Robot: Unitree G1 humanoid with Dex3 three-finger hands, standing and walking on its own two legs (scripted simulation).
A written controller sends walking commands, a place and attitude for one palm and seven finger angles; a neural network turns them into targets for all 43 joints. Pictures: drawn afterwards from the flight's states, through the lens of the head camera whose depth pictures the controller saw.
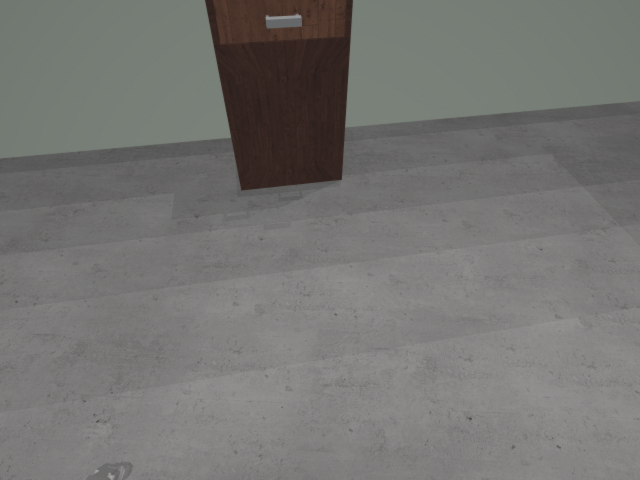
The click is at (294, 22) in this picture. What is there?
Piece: drawer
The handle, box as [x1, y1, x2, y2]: [266, 14, 301, 28]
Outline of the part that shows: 301,17 298,14 295,14 293,16 269,17 268,15 266,15 266,26 267,28 301,26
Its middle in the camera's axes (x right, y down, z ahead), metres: -0.13 -0.75 +1.32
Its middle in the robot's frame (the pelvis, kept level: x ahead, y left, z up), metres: +1.49 +0.20 +0.00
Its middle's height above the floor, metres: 0.77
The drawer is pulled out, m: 0.00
